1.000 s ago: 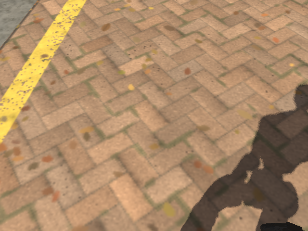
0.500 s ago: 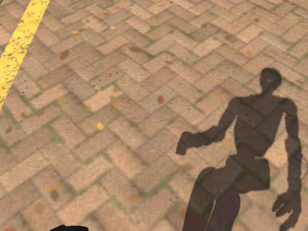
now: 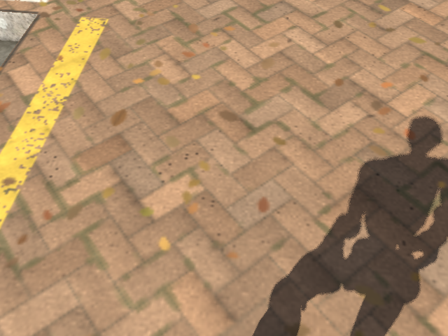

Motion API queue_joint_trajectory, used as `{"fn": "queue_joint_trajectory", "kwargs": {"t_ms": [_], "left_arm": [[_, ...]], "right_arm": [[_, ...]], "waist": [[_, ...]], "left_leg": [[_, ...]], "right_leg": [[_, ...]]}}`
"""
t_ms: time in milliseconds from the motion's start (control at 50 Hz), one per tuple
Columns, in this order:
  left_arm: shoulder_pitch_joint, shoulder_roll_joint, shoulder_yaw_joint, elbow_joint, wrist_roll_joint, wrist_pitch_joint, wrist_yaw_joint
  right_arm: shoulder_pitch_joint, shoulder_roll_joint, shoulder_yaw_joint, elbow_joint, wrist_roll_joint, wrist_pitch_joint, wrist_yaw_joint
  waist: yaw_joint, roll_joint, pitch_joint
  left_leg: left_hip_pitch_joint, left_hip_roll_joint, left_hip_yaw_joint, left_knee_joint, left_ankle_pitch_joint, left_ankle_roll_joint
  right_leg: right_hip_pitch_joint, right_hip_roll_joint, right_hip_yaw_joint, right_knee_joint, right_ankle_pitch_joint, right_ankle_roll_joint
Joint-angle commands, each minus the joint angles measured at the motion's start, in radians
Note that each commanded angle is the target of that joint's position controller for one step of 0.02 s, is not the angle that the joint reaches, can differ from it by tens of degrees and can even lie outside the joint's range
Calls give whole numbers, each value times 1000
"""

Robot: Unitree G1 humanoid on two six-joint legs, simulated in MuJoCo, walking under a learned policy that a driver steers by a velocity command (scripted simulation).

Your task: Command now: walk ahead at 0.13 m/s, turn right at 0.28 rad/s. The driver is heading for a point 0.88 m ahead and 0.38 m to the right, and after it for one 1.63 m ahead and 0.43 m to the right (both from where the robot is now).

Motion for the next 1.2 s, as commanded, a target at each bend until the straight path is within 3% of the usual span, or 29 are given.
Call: {"fn": "queue_joint_trajectory", "kwargs": {"t_ms": [20,40,60,100,120,160,280,400,420,440,460,480,500,540,560,600,680,840,880,920,940,960,980,1000,1020,1040,1080,1120,1200], "left_arm": [[4,118,25,-84,-22,-7,12],[131,47,16,-72,-44,12,20],[89,143,45,-57,-13,38,27],[-15,130,60,-83,12,61,14],[-38,122,64,-93,17,74,8],[-15,97,64,-94,21,98,2],[-101,89,58,-168,17,136,-12],[-102,116,62,-229,6,131,-36],[-65,122,65,-222,7,124,-35],[-46,153,73,-220,11,112,-32],[-68,285,99,-261,15,105,-20],[-9,331,117,-243,22,104,-4],[-27,286,108,-232,22,102,8],[-135,235,91,-264,8,99,9],[-142,211,84,-273,5,90,6],[-92,199,81,-264,-2,68,-6],[-2,221,90,-239,-2,36,-10],[43,260,105,-240,11,19,-15],[0,265,109,-258,13,15,-18],[-63,254,105,-272,5,11,-18],[-60,201,90,-277,-1,0,-17],[-64,107,63,-315,-19,-12,-20],[-21,159,69,-311,5,-6,-18],[-7,184,73,-280,18,0,-21],[-35,180,71,-268,22,1,-34],[-53,171,70,-268,22,2,-43],[-77,167,65,-265,36,11,-56],[-114,160,60,-281,36,15,-60],[-288,125,33,-338,38,17,-69]], "right_arm": [[296,-230,-62,21,-21,-36,-27],[285,-265,-77,3,6,-16,-21],[266,-213,-68,-21,27,3,-16],[121,-128,-44,-55,13,19,-30],[92,-114,-40,-61,8,24,-40],[82,-111,-40,-66,-2,31,-49],[69,-157,-57,-75,-8,34,-39],[58,-219,-83,-85,-5,63,-21],[63,-219,-87,-83,-4,69,-19],[102,-196,-90,-71,-7,81,-12],[125,-102,-69,-114,0,93,-6],[-23,-139,-72,-163,-13,103,-16],[-33,-136,-71,-172,-6,103,-9],[21,-173,-86,-145,-9,78,14],[41,-183,-91,-126,-22,69,24],[35,-162,-89,-125,-22,60,36],[-19,-144,-82,-146,-16,52,36],[-121,-152,-65,-213,0,20,37],[-71,-159,-64,-216,9,7,32],[88,-160,-66,-176,8,-12,18],[193,-210,-79,-153,-6,-26,4],[305,-328,-102,-150,-32,-29,-8],[300,-357,-113,-130,-28,-20,-5],[234,-264,-93,-145,-19,-17,5],[181,-199,-77,-154,-7,-21,13],[158,-167,-67,-156,-7,-26,15],[190,-148,-59,-132,-7,-41,15],[238,-154,-61,-102,5,-55,21],[285,-140,-55,-63,15,-56,25]], "waist": [[-110,63,-208],[-89,231,-350],[-100,91,-344],[-57,37,-153],[-43,64,-101],[-29,79,-98],[-43,101,-126],[-40,83,-140],[-23,46,-131],[-18,-75,-93],[-39,-376,-56],[22,-266,1],[-16,-196,8],[-68,-206,14],[-67,-189,-6],[-56,-117,-48],[-21,-137,-44],[19,-148,-29],[-19,-149,-35],[-116,-104,-63],[-157,-16,-117],[-191,236,-200],[-136,246,-155],[-94,101,-48],[-78,29,6],[-68,40,9],[-74,89,-20],[-70,91,-43],[-89,75,-23]], "left_leg": [[463,240,-193,-61,675,71],[616,460,-385,-41,959,252],[523,438,-362,-89,764,275],[299,338,-232,-197,376,221],[219,301,-174,-237,265,197],[146,263,-97,-258,189,191],[142,289,-27,-278,-60,190],[122,330,16,-211,-200,127],[72,317,52,-151,-222,79],[2,262,114,-6,-311,8],[-231,84,209,265,-560,-90],[-246,21,30,414,-553,-89],[-248,40,-31,462,-443,-79],[-265,36,-37,462,-276,-67],[-265,35,-34,476,-235,-67],[-281,31,-42,466,-196,-69],[-307,27,-50,353,-166,-90],[-160,1,-60,105,-231,-88],[-14,-14,-66,36,-239,-69],[280,-35,-40,-102,-172,-50],[462,58,-130,-148,-236,-29],[624,324,-519,-308,-583,49],[543,410,-795,-390,-739,122],[450,377,-712,-375,-754,134],[382,316,-571,-367,-627,120],[361,262,-454,-375,-483,98],[373,198,-309,-370,-206,89],[408,195,-248,-352,24,108],[400,174,-144,-368,215,128]], "right_leg": [[-198,-140,101,387,392,-21],[-374,14,18,661,-298,4],[-403,-13,64,784,-343,9],[-439,-78,79,804,-207,31],[-429,-99,78,778,-157,47],[-386,-88,45,769,-108,73],[-354,-117,8,529,-69,71],[-196,-98,-50,259,-49,15],[-120,-87,-38,146,8,-4],[-86,-135,90,-27,32,-28],[-70,-431,538,-197,38,-118],[-217,-465,589,-230,21,-215],[-223,-394,517,-242,-193,-202],[-186,-297,448,-291,-314,-145],[-142,-271,419,-284,-238,-147],[-49,-260,410,-269,-140,-151],[24,-256,429,-263,-84,-172],[-57,-250,504,-184,-41,-201],[-141,-236,528,-147,-7,-176],[-294,-170,487,-33,39,-121],[-394,-99,411,126,22,-81],[-568,43,224,448,-127,-27],[-672,49,187,616,-209,-28],[-685,-16,222,693,-130,-42],[-670,-47,213,683,-49,-36],[-648,-67,200,653,6,-25],[-628,-70,169,652,75,0],[-656,-72,148,650,106,19],[-675,-118,43,479,192,54]]}}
